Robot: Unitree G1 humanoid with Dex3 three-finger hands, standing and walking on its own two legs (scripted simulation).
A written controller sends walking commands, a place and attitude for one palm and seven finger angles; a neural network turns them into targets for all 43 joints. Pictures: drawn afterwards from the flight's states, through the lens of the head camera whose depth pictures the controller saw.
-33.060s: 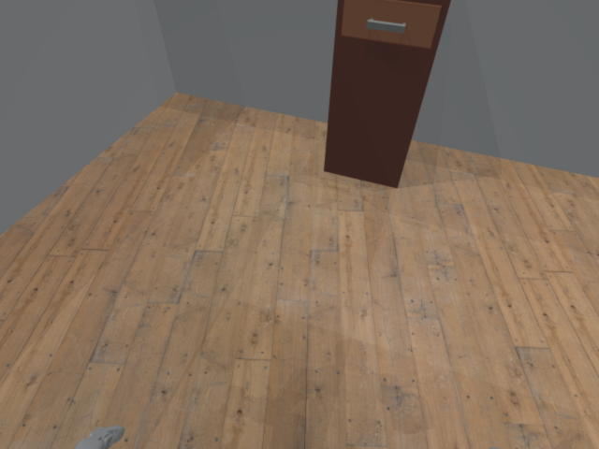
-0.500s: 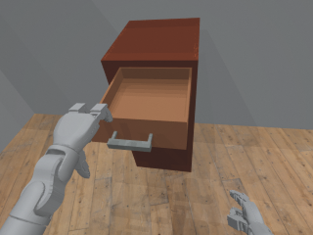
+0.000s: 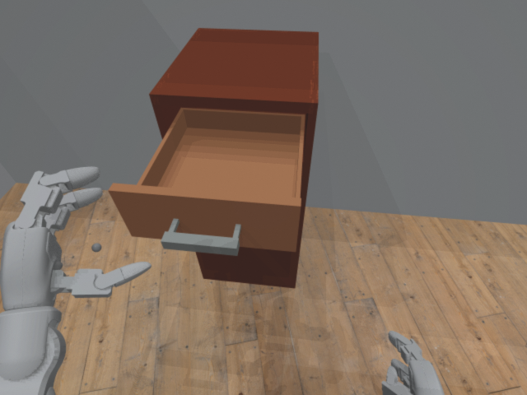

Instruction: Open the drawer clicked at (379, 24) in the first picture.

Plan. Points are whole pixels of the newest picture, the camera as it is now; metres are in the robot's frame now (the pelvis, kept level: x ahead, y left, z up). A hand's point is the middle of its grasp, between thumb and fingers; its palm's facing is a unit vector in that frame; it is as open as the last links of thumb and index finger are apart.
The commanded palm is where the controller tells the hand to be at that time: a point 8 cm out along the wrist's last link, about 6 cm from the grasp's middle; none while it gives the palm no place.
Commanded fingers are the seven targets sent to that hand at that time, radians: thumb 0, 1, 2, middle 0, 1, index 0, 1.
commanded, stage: draw the hand back to the body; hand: left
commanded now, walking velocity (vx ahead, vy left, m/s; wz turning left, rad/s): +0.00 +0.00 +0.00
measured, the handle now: (203, 234) +0.38 +0.16 +0.00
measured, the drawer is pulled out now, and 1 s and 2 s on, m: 0.29 0.29 0.29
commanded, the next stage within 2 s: step back with the hand held close in 0.60 s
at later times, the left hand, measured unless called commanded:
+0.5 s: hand (53, 290) +0.17 +0.24 +0.17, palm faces +0.45 -0.81 -0.37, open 7.9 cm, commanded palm +0.12 +0.28 +0.18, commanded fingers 0.00 0.90 0.90 -0.20 -0.30 -0.20 -0.30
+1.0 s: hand (48, 315) +0.16 +0.26 +0.14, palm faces +0.37 -0.81 -0.44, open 7.4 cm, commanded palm +0.09 +0.30 +0.18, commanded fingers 0.00 0.90 0.90 -0.20 -0.30 -0.20 -0.30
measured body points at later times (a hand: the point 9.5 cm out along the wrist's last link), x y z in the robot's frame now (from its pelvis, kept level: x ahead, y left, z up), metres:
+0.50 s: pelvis +0.00 +0.00 +0.00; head -0.02 -0.02 +0.45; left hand +0.14 +0.29 +0.19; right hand +0.21 -0.20 -0.08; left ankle -0.05 +0.12 -0.74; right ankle +0.04 -0.10 -0.74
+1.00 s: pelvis -0.03 +0.01 -0.01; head -0.01 +0.03 +0.44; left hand +0.13 +0.30 +0.16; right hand +0.14 -0.24 -0.08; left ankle -0.05 +0.12 -0.74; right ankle +0.04 -0.10 -0.74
